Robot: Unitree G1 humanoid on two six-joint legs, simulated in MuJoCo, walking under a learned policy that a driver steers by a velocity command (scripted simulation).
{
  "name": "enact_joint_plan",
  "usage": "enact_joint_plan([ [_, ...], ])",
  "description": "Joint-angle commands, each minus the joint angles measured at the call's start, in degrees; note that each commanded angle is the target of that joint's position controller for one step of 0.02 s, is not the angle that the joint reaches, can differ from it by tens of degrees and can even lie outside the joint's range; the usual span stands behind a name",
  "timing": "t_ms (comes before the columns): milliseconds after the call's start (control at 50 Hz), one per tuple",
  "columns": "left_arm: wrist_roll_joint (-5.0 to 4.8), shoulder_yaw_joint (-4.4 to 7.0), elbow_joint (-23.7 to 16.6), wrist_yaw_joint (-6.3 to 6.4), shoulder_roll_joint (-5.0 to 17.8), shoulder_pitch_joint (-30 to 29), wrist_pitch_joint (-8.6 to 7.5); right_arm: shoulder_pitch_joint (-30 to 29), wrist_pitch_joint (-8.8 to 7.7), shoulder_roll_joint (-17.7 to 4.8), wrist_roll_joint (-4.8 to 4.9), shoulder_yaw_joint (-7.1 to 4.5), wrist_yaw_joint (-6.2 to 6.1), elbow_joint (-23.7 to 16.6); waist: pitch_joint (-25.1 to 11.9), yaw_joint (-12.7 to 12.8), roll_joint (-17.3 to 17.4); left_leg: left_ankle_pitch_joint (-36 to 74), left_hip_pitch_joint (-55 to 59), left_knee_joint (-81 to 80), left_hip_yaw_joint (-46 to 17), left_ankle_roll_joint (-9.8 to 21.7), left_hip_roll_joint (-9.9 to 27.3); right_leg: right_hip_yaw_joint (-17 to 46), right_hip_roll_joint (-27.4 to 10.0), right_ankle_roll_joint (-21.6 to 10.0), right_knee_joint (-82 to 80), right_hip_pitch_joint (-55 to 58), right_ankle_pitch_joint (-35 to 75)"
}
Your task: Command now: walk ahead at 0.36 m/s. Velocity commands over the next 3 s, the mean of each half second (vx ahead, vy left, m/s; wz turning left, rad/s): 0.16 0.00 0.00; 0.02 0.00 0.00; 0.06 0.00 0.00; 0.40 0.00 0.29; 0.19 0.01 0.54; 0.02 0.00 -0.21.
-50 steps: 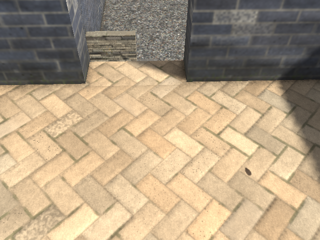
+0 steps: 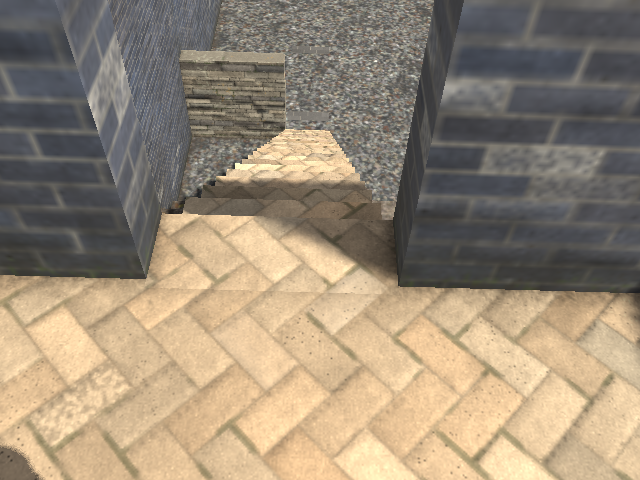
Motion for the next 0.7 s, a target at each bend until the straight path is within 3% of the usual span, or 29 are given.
enact_joint_plan([
  [20, 0.66, 1.31, -2.18, 0.87, 2.61, 4.49, 0.74, 0.84, -1.03, -4.56, -0.86, -0.56, 0.2, -1.23, -4.01, 2.16, 5.47, 29.88, 6.89, -13.08, -12.86, 10.02, 15.06, 1.71, -4.14, 0.75, -2.1, -5.03, 2.96],
  [80, 1.29, 1.27, -3.62, 1.24, 1.92, 1.45, 1.6, 1.4, -0.86, -6.67, -1.05, -0.78, -1.0, 0.21, -3.58, 3.0, 5.5, 40.97, 5.76, -13.16, -7.05, 10.12, 13.8, 0.72, -3.43, 2.38, -11.7, -5.8, 9.38],
  [140, 1.42, 0.67, -4.77, 0.95, 0.86, -4.24, 1.87, 2.14, 0.06, -7.33, -0.64, -0.65, -1.96, 1.05, -4.62, 1.22, 5.95, 39.57, 6.18, -12.56, -3.04, 7.88, 11.31, -0.76, -2.08, 2.44, -25.11, -1.76, 18.88],
  [220, 1.2, 0.76, -5.62, 0.62, 2.25, -9.0, 2.38, 4.49, 1.11, -7.78, -0.2, -0.59, -2.29, 3.37, -4.66, -0.83, 6.27, 33.59, 10.52, -10.85, -4.71, 7.81, 12.91, -0.3, -0.73, 2.2, -33.21, 0.58, 21.14],
  [280, 1.81, 1.13, -5.44, 0.39, 3.26, -8.65, 2.07, 3.03, 1.93, -7.28, 0.71, -0.51, -2.55, 4.25, -4.42, 0.69, 5.75, 28.73, 12.6, -5.19, -6.53, 6.4, 13.17, -0.71, 0.28, 0.27, -40.48, 4.07, 19.89],
  [300, 2.18, 1.61, -4.54, 0.48, 4.47, -6.71, 1.86, 4.08, 2.06, -6.51, 0.94, -0.29, -2.62, 4.69, -5.22, 1.46, 4.17, 24.44, 12.48, -2.1, -6.53, 4.29, 10.94, -0.49, 0.36, -0.81, -45.63, 8.76, 27.48],
  [320, 2.61, 2.39, -3.85, 0.87, 7.72, -4.44, 1.74, 6.33, 1.81, -5.59, 0.01, -0.02, -2.74, 4.74, -7.88, 0.62, 0.99, 18.0, 9.97, 2.25, -5.13, 1.74, 7.58, 3.41, -3.79, -2.34, -44.19, 16.2, 47.28],
  [340, 2.58, 2.51, -3.61, 1.2, 9.28, -4.59, 2.22, 13.79, 1.36, -2.77, -0.88, 0.56, -2.5, 6.33, -12.0, -3.73, -6.06, 0.52, 1.75, 5.76, -3.77, -0.86, 3.88, 8.2, -9.68, -7.65, -39.74, 27.71, 58.79],
  [360, 2.21, 1.42, -2.88, 1.08, 4.24, -3.85, 2.89, 13.99, 1.87, -1.08, -0.64, 1.16, -2.83, 7.28, -14.01, -2.17, -8.56, -12.17, -0.11, 8.78, -2.81, -2.91, 2.6, 11.97, -12.76, -11.78, -40.7, 28.08, 52.92],
  [380, 1.9, 0.75, -2.62, 0.8, 1.91, -4.74, 3.29, 10.89, 2.92, -2.56, -0.04, 0.87, -3.13, 6.74, -12.43, -1.78, -7.47, -15.88, -0.08, 8.51, -3.26, -3.52, 2.75, 13.89, -12.64, -11.99, -43.3, 24.27, 41.58],
  [400, 1.94, 0.68, -2.99, 0.63, 2.34, -7.44, 3.65, 8.4, 4.13, -3.17, 0.22, 0.71, -3.58, 6.21, -10.57, -2.3, -6.48, -14.69, 1.11, 6.48, -3.59, -3.55, 3.25, 14.13, -11.44, -10.45, -45.15, 20.07, 31.46],
  [440, 1.53, 0.96, -4.76, 0.63, 4.22, -13.78, 3.96, 7.5, 6.19, -4.09, -0.62, 0.66, -4.05, 6.51, -5.91, -3.63, -4.2, -10.6, 4.82, 0.25, -3.56, -2.81, 3.89, 9.93, -7.13, -5.55, -47.09, 11.07, 12.67],
  [460, 1.51, 1.02, -5.4, 0.82, 4.36, -15.38, 3.84, 5.82, 6.54, -5.19, -1.02, 0.52, -4.26, 6.65, -3.61, -3.08, -1.99, -10.01, 4.88, -0.78, -3.65, -2.46, 3.67, 7.23, -4.68, -3.61, -46.75, 9.3, 10.8],
  [500, 1.5, 1.2, -4.12, 0.81, 4.57, -13.68, 3.21, 6.05, 6.21, -4.73, -0.81, 0.77, -4.55, 7.66, -3.76, -1.94, -0.99, -6.79, 5.59, -1.76, -4.41, -1.75, 4.19, 4.2, -2.33, -2.32, -43.82, 11.1, 18.25],
  [580, 1.02, 1.31, -2.19, 1.32, 3.68, -11.09, 3.52, 5.01, 4.86, -4.26, -0.55, 1.14, -4.03, 8.17, -6.68, -0.51, 1.81, 2.39, 6.52, -2.03, -4.41, -2.28, 4.68, 2.79, -1.63, -3.39, -39.7, 17.84, 32.05],
  [700, 1.02, 1.51, -0.94, 1.31, 3.46, -12.88, 4.97, 5.24, 5.33, -3.47, -0.54, 1.54, -4.14, 9.06, -3.95, -0.55, 1.85, 0.34, 6.33, -2.41, -3.88, -2.22, 4.49, 2.24, -0.96, -3.39, -40.37, 16.68, 27.08],
])
Next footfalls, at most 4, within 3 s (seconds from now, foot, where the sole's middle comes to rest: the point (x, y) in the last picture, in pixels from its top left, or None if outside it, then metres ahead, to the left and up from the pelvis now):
0.30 right None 0.26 -0.13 -0.77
2.10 left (262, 431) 0.57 0.13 -0.77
2.62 right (329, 349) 0.77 -0.02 -0.77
3.00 left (235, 419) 0.60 0.19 -0.77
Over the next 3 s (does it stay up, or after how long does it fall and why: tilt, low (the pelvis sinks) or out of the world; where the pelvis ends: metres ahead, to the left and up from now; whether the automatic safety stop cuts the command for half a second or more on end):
stays up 0.62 0.07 0.00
